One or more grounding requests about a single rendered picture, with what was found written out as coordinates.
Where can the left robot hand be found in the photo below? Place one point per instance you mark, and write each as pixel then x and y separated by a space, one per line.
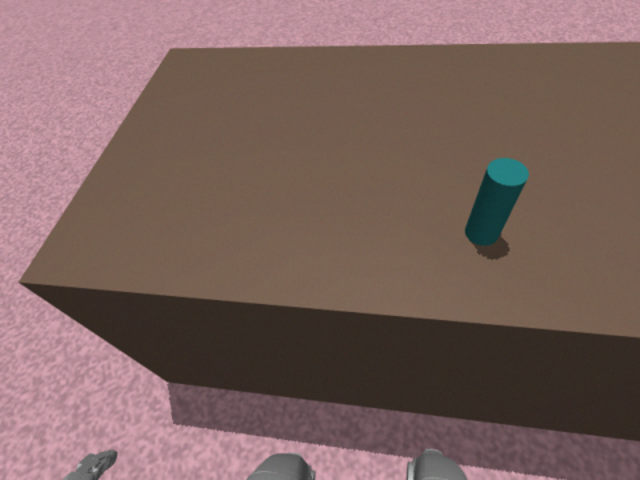
pixel 93 466

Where can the can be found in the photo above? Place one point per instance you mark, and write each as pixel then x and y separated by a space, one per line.
pixel 501 186

